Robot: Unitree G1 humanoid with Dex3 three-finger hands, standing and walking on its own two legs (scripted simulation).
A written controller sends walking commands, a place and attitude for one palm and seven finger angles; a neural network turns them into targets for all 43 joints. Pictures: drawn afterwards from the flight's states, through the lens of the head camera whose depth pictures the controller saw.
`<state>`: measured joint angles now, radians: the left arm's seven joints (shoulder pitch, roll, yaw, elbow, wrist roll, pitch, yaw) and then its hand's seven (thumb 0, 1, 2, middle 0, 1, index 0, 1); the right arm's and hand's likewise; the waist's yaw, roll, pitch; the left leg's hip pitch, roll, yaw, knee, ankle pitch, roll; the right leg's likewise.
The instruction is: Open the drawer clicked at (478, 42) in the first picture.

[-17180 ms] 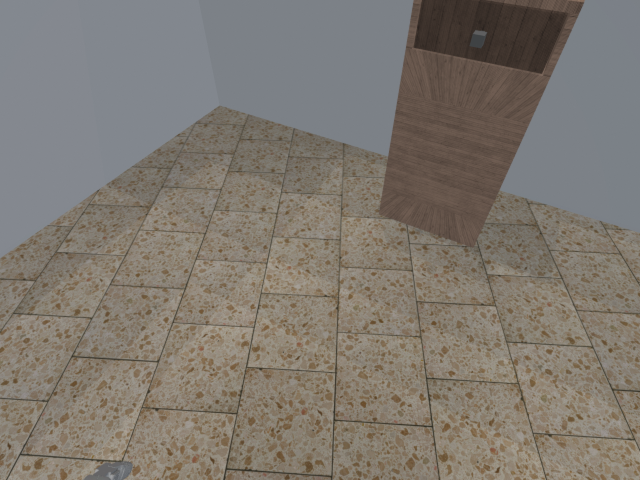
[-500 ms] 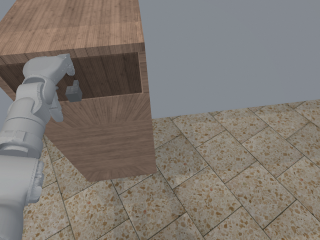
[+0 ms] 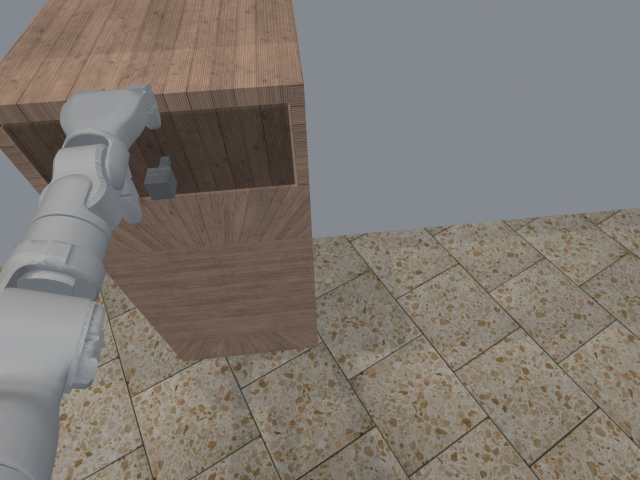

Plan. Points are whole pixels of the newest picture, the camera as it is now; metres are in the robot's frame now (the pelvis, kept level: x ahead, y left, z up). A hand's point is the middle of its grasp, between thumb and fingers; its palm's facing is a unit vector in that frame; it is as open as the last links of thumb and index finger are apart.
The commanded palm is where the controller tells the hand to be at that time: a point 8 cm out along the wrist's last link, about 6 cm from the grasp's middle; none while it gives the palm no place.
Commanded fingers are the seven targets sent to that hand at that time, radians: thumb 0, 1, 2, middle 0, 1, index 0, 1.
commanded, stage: move the hooked fingers above the handle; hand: left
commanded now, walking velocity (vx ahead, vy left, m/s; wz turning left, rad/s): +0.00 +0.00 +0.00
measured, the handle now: (162, 175) +0.53 +0.23 +0.07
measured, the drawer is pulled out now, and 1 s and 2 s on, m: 0.00 0.00 0.00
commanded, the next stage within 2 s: lower the fingers behind the handle in 0.98 s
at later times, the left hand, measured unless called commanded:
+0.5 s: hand (140, 157) +0.49 +0.23 +0.14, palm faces +0.01 -0.01 -1.00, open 13.4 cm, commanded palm +0.46 +0.24 +0.19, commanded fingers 0.00 -0.50 0.30 -0.30 -1.20 -0.30 -1.20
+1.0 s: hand (134, 153) +0.49 +0.23 +0.14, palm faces +0.05 -0.01 -1.00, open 13.8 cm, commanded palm +0.48 +0.24 +0.19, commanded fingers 0.00 -0.50 0.30 -0.30 -1.20 -0.30 -1.20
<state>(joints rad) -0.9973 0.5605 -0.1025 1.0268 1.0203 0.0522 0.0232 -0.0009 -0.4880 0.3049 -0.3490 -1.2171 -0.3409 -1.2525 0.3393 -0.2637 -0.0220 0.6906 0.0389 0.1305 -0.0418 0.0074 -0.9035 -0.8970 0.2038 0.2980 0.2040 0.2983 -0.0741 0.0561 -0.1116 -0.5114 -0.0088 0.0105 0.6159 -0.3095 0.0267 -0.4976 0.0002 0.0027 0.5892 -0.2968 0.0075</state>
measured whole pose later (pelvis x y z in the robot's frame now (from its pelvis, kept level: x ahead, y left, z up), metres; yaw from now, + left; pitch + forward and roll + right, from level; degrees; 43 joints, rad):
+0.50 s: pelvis +0.01 -0.01 +0.00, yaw -1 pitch +12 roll +0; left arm -0.90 0.56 -0.02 0.96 1.03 0.01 0.07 0.00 -0.49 0.30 -0.36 -1.22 -0.38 -1.24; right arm 0.32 -0.27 -0.03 0.69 0.03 0.13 -0.05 0.01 -0.90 -0.90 0.20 0.30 0.20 0.30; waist -0.08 0.07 -0.11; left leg -0.50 0.01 0.02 0.60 -0.31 0.01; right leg -0.50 0.01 0.01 0.59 -0.30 0.00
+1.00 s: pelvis +0.01 -0.01 +0.00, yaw +1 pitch +13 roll -1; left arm -0.93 0.57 -0.07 0.89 1.01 -0.07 0.07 0.00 -0.49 0.30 -0.35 -1.22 -0.33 -1.21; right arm 0.30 -0.28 -0.05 0.69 0.03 0.10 -0.05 0.01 -0.90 -0.90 0.20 0.30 0.20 0.30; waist -0.06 0.05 -0.10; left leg -0.53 0.00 -0.01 0.63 -0.32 0.01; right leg -0.50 0.01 -0.02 0.60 -0.31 0.00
